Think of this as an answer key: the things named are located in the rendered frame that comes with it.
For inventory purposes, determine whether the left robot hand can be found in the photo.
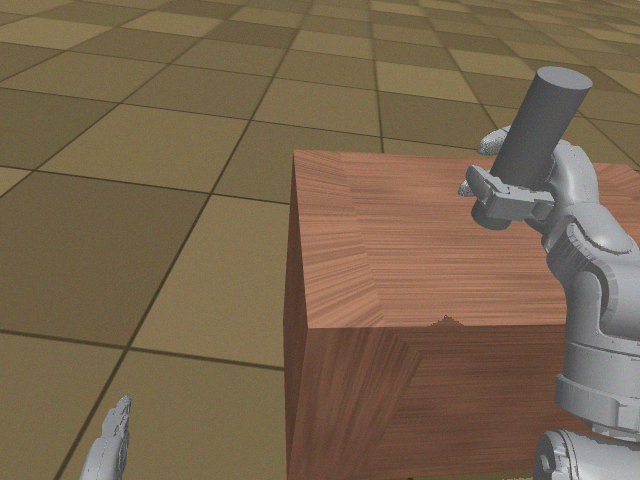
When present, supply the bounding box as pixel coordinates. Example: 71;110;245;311
79;395;131;480

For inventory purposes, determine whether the can can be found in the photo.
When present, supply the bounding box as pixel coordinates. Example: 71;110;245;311
471;66;593;231

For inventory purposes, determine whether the right robot hand can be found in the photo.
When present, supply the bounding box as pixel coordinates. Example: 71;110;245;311
458;125;600;235

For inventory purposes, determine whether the right robot arm can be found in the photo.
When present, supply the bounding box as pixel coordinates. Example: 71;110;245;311
533;203;640;480

